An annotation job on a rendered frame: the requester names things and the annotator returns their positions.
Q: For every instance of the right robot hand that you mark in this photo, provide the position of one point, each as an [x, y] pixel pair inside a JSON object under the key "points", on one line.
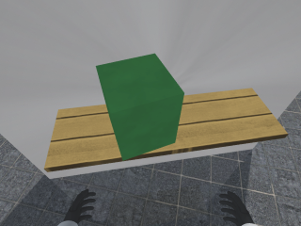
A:
{"points": [[240, 212]]}

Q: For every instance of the table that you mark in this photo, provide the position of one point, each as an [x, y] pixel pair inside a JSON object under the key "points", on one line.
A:
{"points": [[84, 136]]}

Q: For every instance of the left robot hand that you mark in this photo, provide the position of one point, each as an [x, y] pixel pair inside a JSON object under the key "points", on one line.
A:
{"points": [[76, 208]]}

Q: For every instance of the carton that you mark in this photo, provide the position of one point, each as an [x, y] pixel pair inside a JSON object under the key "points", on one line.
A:
{"points": [[144, 103]]}

